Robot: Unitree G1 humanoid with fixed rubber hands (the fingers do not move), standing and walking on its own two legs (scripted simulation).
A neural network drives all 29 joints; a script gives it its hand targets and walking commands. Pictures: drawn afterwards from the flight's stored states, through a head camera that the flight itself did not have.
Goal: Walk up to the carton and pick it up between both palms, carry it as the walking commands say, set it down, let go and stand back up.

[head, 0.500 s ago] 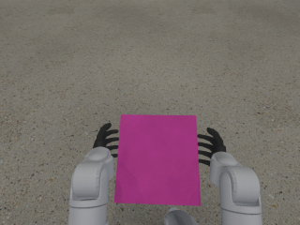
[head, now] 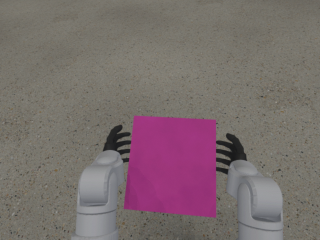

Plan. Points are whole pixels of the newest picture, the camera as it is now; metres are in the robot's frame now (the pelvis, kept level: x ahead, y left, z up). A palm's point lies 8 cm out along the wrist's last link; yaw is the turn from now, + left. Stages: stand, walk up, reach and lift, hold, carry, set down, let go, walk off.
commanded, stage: carry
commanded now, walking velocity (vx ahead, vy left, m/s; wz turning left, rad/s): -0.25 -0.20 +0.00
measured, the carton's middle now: (172, 164) +0.32 -0.03 +0.00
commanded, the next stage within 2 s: none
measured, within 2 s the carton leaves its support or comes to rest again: neither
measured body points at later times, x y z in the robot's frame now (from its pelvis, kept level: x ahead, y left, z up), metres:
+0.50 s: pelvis -0.16 -0.11 +0.00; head -0.17 -0.13 +0.45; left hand +0.13 +0.02 +0.10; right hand +0.12 -0.26 +0.08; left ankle -0.12 +0.04 -0.70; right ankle -0.11 -0.24 -0.72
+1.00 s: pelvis -0.23 -0.11 +0.01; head -0.25 -0.12 +0.46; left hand +0.06 +0.04 +0.09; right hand +0.07 -0.24 +0.08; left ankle -0.22 +0.00 -0.72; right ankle -0.11 -0.24 -0.72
